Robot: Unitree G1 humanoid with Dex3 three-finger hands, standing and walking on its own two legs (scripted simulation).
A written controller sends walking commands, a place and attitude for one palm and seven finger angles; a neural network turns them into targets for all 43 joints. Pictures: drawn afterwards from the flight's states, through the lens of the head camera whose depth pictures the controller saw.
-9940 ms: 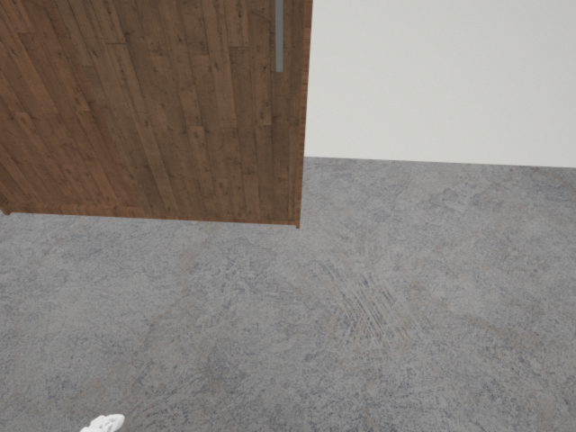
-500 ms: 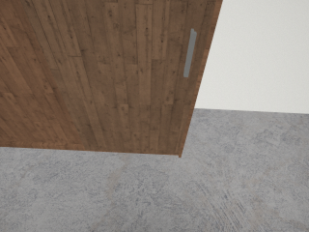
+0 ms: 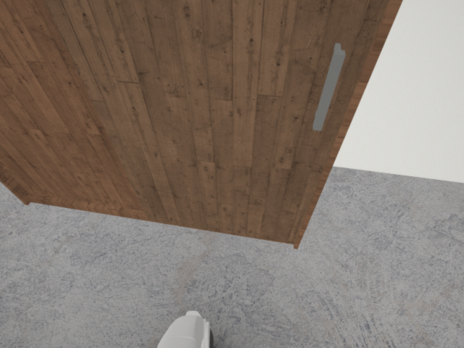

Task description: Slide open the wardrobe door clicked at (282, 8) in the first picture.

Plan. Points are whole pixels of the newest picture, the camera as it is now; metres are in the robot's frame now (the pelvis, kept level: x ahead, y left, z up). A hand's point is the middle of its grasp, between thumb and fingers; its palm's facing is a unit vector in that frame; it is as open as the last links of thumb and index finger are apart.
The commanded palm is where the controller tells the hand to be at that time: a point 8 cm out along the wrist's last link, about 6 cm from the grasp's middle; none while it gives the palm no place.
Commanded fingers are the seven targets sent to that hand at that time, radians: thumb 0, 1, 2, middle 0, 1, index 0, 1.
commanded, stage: take the last steps up to it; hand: right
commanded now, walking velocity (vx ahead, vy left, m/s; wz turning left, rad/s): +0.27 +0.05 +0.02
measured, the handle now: (326, 89) +0.63 -0.14 +0.11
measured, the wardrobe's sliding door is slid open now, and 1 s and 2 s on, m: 0.00 0.00 0.00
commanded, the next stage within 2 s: come to a stop and stand still in 0.28 s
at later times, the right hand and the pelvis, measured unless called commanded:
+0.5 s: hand out of the picture +0.17 -0.14 -0.18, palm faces +0.09 +0.98 -0.16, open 7.3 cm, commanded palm none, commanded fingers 0.00 -0.90 -0.90 0.20 0.30 0.20 0.30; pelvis +0.16 +0.03 +0.00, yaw -1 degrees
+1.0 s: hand out of the picture +0.13 -0.12 -0.16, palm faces +0.04 +0.96 -0.26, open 7.4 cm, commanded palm none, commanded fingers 0.00 -0.90 -0.90 0.20 0.30 0.20 0.30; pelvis +0.12 +0.07 +0.00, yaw +1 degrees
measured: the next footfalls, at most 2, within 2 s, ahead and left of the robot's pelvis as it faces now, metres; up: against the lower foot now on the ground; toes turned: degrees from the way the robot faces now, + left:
left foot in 0.08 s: +0.20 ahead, +0.13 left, +0.00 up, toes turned +8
right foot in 0.48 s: +0.26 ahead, -0.09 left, +0.00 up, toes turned -7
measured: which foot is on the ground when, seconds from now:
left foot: up 0.00-0.06, down 0.08-0.62, up 0.64-0.86, down 0.88-1.00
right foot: down 0.00-0.08, up 0.10-0.46, down 0.48-0.88, up 0.90-1.00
